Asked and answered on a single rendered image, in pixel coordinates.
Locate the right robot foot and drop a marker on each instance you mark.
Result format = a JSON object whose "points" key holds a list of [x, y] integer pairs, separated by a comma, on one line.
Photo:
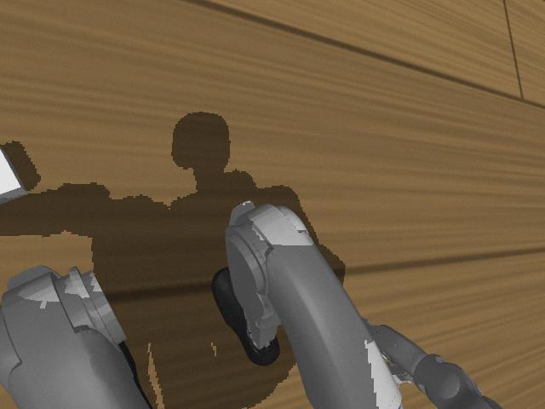
{"points": [[233, 314]]}

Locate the right robot arm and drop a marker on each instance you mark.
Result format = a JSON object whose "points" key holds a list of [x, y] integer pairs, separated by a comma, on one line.
{"points": [[448, 386]]}

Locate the carton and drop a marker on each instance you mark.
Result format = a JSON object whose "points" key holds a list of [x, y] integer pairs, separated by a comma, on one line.
{"points": [[11, 186]]}

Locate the left robot foot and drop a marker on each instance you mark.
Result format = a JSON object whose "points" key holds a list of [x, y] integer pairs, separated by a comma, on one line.
{"points": [[132, 366]]}

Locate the right robot hand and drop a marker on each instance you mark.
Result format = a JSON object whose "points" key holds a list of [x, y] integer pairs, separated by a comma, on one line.
{"points": [[403, 354]]}

